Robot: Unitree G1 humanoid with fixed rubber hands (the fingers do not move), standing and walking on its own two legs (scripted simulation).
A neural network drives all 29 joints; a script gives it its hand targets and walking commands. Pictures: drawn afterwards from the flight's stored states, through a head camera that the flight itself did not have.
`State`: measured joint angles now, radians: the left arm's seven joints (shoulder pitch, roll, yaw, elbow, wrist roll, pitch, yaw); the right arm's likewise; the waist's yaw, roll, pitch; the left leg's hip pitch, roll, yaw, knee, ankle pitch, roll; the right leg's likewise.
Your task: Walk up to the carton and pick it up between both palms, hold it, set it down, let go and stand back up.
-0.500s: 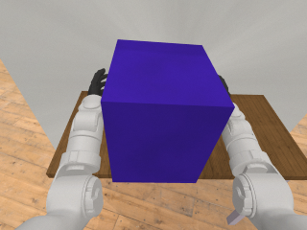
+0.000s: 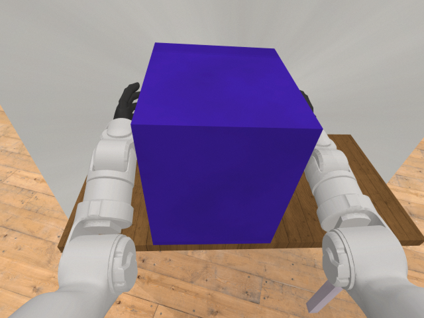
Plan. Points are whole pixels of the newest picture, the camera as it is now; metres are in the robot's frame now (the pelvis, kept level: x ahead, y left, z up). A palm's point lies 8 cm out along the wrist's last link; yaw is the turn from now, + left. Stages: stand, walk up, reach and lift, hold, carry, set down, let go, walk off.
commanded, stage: reach and lift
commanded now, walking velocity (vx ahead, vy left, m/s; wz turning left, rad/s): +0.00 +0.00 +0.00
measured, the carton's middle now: (214, 145) +0.41 +0.00 +0.14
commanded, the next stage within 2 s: hold in 1.70 s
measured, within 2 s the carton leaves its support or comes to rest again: neither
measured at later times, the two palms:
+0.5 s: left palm (125, 108) +0.39 +0.15 +0.24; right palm (319, 113) +0.38 -0.18 +0.24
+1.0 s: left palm (119, 88) +0.39 +0.16 +0.27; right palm (326, 92) +0.38 -0.18 +0.28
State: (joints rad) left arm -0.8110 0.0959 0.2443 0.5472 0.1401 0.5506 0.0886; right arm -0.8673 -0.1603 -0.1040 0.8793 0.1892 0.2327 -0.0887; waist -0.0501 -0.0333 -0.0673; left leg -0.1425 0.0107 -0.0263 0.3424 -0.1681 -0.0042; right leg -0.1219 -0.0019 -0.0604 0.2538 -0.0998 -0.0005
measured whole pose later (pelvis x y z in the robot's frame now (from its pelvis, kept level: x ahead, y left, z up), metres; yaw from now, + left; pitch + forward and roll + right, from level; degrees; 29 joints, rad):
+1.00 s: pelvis +0.00 +0.00 +0.00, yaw -1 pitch -3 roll -1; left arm -0.94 0.13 0.30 0.52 0.15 0.78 0.04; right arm -1.04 -0.24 0.00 0.87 0.35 0.50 -0.17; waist -0.07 -0.01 -0.15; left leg -0.13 0.02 -0.03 0.36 -0.19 0.00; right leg -0.10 0.02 -0.02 0.25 -0.10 0.00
